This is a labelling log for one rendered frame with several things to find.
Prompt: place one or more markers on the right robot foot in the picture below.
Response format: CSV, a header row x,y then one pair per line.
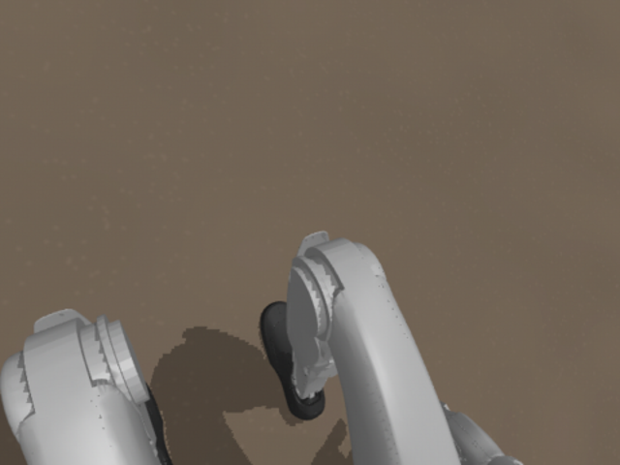
x,y
280,355

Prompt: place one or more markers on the left robot foot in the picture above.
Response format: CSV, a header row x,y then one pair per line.
x,y
158,427

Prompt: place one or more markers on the right robot hand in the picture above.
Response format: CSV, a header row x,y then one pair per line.
x,y
473,445

